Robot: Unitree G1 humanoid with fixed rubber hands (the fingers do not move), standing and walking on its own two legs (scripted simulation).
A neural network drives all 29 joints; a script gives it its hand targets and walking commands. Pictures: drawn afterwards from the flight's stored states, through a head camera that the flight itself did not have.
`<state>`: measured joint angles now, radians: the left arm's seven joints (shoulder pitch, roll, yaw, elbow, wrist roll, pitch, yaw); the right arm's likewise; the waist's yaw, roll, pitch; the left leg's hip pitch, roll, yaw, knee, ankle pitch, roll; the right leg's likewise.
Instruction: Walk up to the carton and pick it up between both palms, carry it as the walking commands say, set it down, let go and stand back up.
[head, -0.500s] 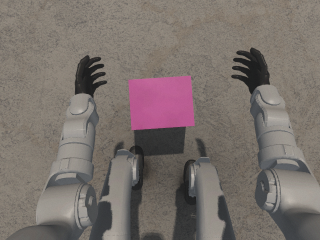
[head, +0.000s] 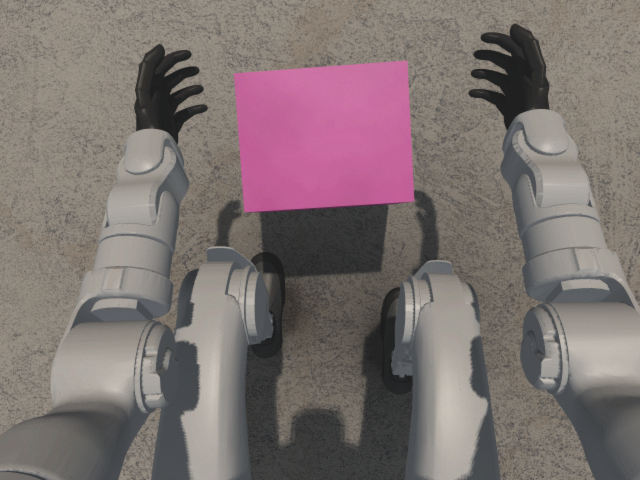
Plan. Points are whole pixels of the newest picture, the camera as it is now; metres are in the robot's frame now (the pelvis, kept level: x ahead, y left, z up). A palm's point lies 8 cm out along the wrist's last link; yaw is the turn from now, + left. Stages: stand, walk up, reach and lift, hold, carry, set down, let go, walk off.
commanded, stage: reach and lift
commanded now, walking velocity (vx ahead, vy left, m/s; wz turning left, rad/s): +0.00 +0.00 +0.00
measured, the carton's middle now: (325, 151) +0.47 +0.02 -0.34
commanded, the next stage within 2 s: none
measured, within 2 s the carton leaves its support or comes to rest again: neither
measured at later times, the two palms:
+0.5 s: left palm (173, 123) +0.48 +0.22 -0.23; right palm (476, 136) +0.48 -0.20 -0.26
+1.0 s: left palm (187, 121) +0.49 +0.22 -0.26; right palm (469, 128) +0.49 -0.19 -0.28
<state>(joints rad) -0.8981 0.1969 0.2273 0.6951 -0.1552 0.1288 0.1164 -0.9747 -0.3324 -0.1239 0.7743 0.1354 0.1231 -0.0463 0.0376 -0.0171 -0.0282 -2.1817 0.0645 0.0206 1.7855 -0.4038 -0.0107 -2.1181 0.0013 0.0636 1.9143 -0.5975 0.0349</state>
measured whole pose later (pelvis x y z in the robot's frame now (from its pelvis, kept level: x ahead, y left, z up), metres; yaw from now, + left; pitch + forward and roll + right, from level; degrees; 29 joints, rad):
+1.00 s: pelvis -0.01 -0.01 -0.10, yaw +0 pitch +40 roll +1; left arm -1.27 0.44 -0.04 1.17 -0.40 -0.05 0.10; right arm -1.24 -0.38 0.06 1.08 0.28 -0.04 -0.09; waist 0.02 0.00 0.23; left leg -2.39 0.02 -0.05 2.10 -0.40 -0.06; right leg -2.30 0.00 0.03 2.24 -0.64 0.01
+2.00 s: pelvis -0.02 +0.00 -0.11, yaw -1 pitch +39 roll +1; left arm -1.40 0.31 0.09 1.33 -0.33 -0.06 0.15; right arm -1.40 -0.27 0.02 1.22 0.18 0.02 -0.12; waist 0.03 0.06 0.23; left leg -2.42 0.01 -0.03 2.11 -0.37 -0.03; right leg -2.32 0.02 0.06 2.25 -0.60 0.05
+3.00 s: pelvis -0.04 +0.01 -0.06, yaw -7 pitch +24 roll +0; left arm -1.24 0.18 0.33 0.62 -0.07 0.35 0.19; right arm -1.27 -0.26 -0.16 0.70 0.06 0.32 -0.08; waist 0.08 -0.01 0.53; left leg -2.03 -0.08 -0.13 2.05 -0.44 -0.14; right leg -1.99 0.12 0.07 2.13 -0.56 0.08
